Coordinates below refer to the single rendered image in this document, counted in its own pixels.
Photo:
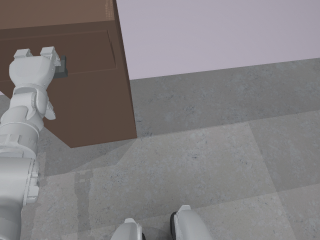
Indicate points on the left robot upper arm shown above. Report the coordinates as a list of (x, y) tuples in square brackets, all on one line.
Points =
[(19, 185)]

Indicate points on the left robot thigh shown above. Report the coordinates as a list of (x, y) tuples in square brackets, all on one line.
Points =
[(128, 231)]

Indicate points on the left robot hand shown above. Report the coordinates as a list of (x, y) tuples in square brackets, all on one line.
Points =
[(37, 70)]

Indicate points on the robot left forearm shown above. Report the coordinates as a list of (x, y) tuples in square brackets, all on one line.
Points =
[(21, 124)]

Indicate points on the handle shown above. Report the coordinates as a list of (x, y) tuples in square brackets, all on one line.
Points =
[(61, 71)]

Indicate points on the robot thigh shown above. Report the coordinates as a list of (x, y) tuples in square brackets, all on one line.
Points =
[(190, 226), (128, 231)]

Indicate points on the cabinet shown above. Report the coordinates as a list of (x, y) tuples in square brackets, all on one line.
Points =
[(91, 107)]

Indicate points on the drawer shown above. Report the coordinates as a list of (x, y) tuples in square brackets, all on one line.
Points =
[(84, 51)]

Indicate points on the right robot thigh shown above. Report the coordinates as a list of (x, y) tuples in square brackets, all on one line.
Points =
[(190, 226)]

